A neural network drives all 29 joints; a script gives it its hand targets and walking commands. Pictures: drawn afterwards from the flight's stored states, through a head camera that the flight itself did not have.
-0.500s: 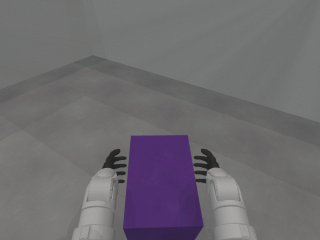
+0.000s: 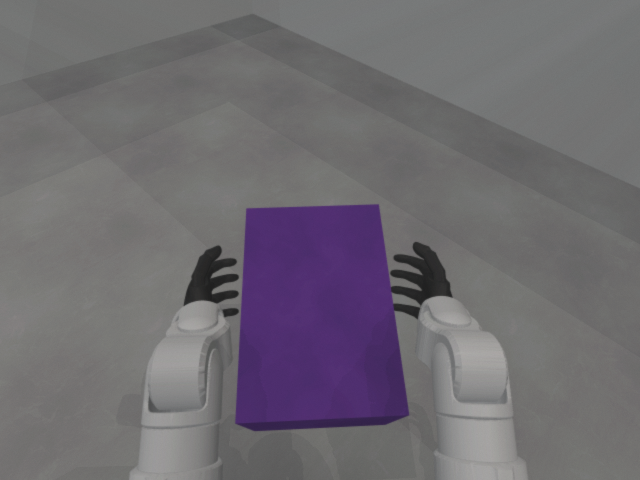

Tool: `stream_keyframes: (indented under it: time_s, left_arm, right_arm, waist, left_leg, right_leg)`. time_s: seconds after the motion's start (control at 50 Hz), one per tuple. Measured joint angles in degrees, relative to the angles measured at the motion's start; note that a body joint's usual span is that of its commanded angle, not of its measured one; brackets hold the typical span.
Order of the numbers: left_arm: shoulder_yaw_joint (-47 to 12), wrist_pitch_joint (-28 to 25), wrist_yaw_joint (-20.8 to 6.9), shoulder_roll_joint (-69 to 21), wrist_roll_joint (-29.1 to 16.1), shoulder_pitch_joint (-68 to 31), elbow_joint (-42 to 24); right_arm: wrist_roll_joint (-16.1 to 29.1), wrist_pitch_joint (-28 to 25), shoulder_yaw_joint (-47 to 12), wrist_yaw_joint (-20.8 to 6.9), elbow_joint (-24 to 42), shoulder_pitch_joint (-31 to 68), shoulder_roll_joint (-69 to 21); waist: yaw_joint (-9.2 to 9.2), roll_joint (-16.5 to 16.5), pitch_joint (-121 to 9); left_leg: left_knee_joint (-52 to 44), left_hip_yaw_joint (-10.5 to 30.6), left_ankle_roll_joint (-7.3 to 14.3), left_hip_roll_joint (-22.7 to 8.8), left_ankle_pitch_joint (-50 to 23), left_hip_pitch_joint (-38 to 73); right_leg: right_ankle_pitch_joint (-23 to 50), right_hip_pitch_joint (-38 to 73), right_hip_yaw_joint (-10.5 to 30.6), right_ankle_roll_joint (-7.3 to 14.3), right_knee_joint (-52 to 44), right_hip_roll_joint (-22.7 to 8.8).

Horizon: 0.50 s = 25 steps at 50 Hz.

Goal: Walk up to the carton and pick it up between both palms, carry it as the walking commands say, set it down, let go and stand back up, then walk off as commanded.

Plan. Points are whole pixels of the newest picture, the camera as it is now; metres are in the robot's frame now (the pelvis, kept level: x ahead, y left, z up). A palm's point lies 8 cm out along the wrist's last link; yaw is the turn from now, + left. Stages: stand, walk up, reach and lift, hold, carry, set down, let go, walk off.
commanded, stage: carry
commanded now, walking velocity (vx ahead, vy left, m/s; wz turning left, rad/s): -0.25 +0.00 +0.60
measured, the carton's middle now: (316, 317) +0.34 -0.01 +0.00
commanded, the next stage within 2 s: none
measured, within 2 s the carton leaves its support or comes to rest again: neither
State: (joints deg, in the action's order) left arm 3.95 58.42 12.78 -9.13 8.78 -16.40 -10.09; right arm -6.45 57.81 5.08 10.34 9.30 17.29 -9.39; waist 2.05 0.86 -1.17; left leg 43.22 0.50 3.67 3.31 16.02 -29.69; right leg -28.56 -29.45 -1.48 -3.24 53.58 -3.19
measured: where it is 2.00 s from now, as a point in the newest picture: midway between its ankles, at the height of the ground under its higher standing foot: outside the picture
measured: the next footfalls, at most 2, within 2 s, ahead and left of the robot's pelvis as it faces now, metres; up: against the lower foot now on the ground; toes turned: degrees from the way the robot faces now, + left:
right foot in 0.32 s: -0.08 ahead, -0.13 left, +0.00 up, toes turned +1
left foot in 0.62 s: -0.09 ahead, +0.12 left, +0.00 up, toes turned +16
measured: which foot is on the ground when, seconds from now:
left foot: down 0.00-0.34, up 0.36-0.60, down 0.62-1.00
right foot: up 0.00-0.30, down 0.32-1.00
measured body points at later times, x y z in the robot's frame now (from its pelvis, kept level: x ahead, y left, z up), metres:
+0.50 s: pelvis -0.09 -0.03 +0.03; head -0.12 -0.04 +0.48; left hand +0.17 +0.13 +0.13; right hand +0.20 -0.14 +0.12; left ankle -0.08 +0.10 -0.66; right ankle -0.11 -0.13 -0.71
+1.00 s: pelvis -0.16 +0.00 +0.02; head -0.19 +0.00 +0.47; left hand +0.11 +0.18 +0.12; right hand +0.15 -0.09 +0.12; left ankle -0.13 +0.11 -0.71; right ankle -0.12 -0.13 -0.71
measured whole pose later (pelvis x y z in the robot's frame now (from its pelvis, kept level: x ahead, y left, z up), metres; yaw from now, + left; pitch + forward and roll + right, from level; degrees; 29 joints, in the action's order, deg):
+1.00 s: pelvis -0.16 +0.00 +0.02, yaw +10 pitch +3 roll +0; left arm 3.5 70.0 14.6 -9.3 5.9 -17.2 -9.6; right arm -7.5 69.5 4.8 14.1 9.9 17.1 -9.3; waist -0.4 0.7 -8.1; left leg 30.3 -6.3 1.2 -2.2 10.6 -22.7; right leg -13.8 -20.3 -7.3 -1.3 31.6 -5.2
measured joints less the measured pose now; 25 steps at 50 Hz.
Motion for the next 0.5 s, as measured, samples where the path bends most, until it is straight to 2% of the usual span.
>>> stream_keyframes:
  time_s: [0.06, 0.12, 0.18, 0.26, 0.3, 0.32, 0.34, 0.36, 0.4, 0.44, 0.5]
  left_arm:
    - [-0.68, 3.74, 1.45, 0.42, -2.56, 1.68, -3.92]
    - [-1.99, 6.36, 2.27, 0.56, -4.85, 2.33, -7.16]
    - [-2.85, 7.80, 3.13, 0.56, -5.85, 2.34, -9.08]
    - [-2.99, 9.28, 3.70, 0.58, -6.33, 2.46, -9.95]
    - [-2.92, 9.97, 3.62, 0.58, -6.30, 2.48, -9.71]
    - [-2.91, 10.15, 3.53, 0.58, -6.23, 2.54, -9.38]
    - [-3.12, 10.21, 3.34, 0.58, -6.10, 2.71, -8.65]
    - [-3.49, 10.57, 3.12, 0.64, -5.97, 3.01, -7.85]
    - [-4.19, 11.64, 2.65, 0.90, -5.86, 4.17, -6.91]
    - [-4.38, 12.32, 2.34, 1.06, -5.46, 5.14, -6.59]
    - [-3.70, 12.73, 2.53, 1.01, -4.58, 4.87, -6.58]
  right_arm:
    - [0.68, 3.42, -1.77, 1.14, 3.23, -1.67, 0.44]
    - [0.85, 5.64, -1.89, 2.32, 6.47, -2.94, 0.73]
    - [1.12, 7.27, -1.54, 2.97, 8.73, -3.03, 0.74]
    - [1.32, 9.20, -1.80, 3.52, 9.95, -3.07, 0.75]
    - [1.31, 10.05, -2.10, 3.88, 10.04, -3.29, 0.79]
    - [1.29, 10.37, -2.22, 4.08, 9.92, -3.37, 0.83]
    - [1.28, 10.63, -2.22, 4.22, 9.70, -3.75, 0.92]
    - [1.34, 11.04, -2.34, 4.34, 9.56, -4.63, 1.10]
    - [1.74, 12.22, -2.77, 4.62, 9.47, -6.46, 1.40]
    - [2.21, 13.42, -3.30, 4.88, 9.39, -7.09, 1.52]
    - [2.92, 14.45, -3.94, 5.32, 9.46, -6.35, 1.43]
  waist:
    - [-2.16, -0.95, 0.55]
    - [-4.01, -1.56, 0.32]
    - [-4.84, -1.86, -0.90]
    - [-4.35, -2.59, -3.62]
    - [-3.96, -2.86, -4.96]
    - [-3.88, -3.27, -5.41]
    - [-3.73, -4.02, -5.38]
    - [-3.50, -3.86, -5.55]
    - [-2.60, -2.49, -6.04]
    - [-1.69, -1.67, -6.44]
    - [-0.50, -0.73, -7.02]
  left_leg:
    - [-3.73, 1.82, -0.31, 0.16, -3.16, -0.35]
    - [-8.32, 3.88, -0.41, 0.54, -7.24, -0.54]
    - [-12.04, 5.40, -0.69, 0.79, -10.64, -0.99]
    - [-16.46, 6.75, -1.43, 0.80, -14.77, -1.72]
    - [-18.11, 6.85, -2.01, 0.97, -16.53, -2.07]
    - [-18.32, 6.59, -2.39, 0.80, -16.99, -2.33]
    - [-17.46, 6.26, -3.29, 0.32, -15.04, -2.46]
    - [-13.80, 4.54, -4.18, 0.05, -8.90, -3.31]
    - [-1.21, -0.47, -5.30, -0.78, 0.27, -5.43]
    - [8.80, -3.05, -5.50, -2.23, 2.01, -5.78]
    - [9.43, -4.82, -5.65, -4.54, 2.74, -2.18]
  right_leg:
    - [-1.32, -3.26, 0.68, -0.73, 9.97, 1.79]
    - [1.09, -2.79, -0.16, -0.96, 10.01, 2.44]
    - [1.22, 0.26, -0.57, -0.48, 4.01, 3.46]
    - [-0.90, 6.71, -1.65, 1.22, -8.78, 4.90]
    - [0.70, 11.65, -3.36, 2.02, -18.82, 4.72]
    - [4.14, 13.43, -4.07, 2.97, -23.09, 4.62]
    - [8.60, 14.02, -4.71, 3.73, -24.61, 4.61]
    - [10.04, 14.09, -4.84, 4.25, -24.36, 4.15]
    - [9.78, 14.72, -4.81, 4.66, -23.95, 2.41]
    - [9.59, 15.37, -4.62, 4.49, -24.18, 1.01]
    - [9.32, 14.48, -4.55, 4.06, -22.63, -0.68]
